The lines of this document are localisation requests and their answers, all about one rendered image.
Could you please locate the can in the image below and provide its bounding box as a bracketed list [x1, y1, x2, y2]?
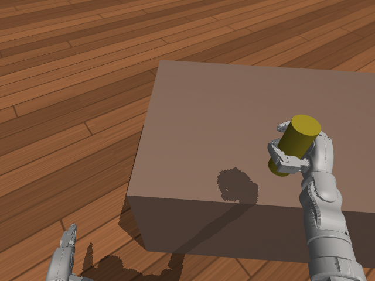
[268, 115, 321, 177]

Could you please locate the left robot hand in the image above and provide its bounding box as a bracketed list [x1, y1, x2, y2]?
[45, 224, 94, 281]

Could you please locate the right robot arm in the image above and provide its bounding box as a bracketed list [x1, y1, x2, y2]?
[299, 172, 367, 281]

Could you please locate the right robot hand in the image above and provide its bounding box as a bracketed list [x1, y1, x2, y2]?
[267, 121, 334, 178]

